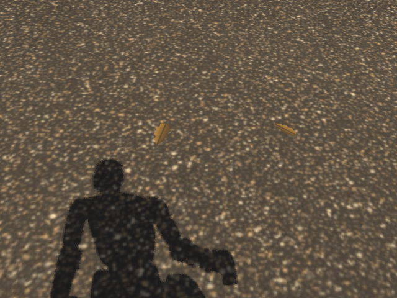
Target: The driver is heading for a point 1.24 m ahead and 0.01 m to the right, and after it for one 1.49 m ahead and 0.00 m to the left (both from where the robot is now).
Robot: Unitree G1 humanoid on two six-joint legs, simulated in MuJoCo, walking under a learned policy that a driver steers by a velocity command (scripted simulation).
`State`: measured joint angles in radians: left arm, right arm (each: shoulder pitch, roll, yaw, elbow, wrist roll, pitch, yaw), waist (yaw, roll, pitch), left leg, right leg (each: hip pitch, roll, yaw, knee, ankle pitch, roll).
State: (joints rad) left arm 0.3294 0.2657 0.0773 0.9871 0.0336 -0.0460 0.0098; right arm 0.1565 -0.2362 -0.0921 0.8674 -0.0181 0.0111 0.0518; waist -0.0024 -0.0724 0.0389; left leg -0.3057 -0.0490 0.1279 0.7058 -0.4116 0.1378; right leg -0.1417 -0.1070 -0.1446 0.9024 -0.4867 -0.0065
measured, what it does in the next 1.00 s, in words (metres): walks ahead: right foot, then left foot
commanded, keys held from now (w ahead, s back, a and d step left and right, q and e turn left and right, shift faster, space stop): w+q+shift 0.14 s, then w+shift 0.30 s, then w+e+shift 0.56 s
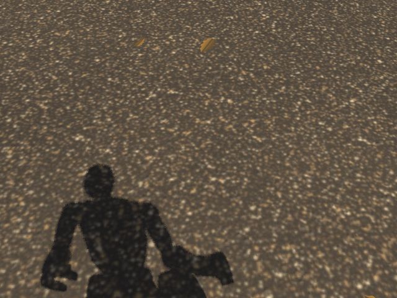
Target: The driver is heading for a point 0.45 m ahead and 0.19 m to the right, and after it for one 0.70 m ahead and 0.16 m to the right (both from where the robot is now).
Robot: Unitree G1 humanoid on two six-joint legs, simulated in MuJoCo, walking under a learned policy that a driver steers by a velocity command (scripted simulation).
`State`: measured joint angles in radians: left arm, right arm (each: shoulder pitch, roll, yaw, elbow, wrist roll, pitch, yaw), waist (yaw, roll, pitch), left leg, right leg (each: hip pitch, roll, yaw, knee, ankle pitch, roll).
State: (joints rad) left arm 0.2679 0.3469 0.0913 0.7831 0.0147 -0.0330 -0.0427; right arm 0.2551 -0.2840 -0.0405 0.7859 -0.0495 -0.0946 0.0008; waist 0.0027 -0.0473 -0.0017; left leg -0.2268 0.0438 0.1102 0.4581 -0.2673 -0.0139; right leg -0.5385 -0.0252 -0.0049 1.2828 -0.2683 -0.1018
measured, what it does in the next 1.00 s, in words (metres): walks ahead, turning right: right foot, then left foot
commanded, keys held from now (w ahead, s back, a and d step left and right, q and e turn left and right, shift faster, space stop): w+e+shift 0.30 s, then e+shift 0.20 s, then shift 0.50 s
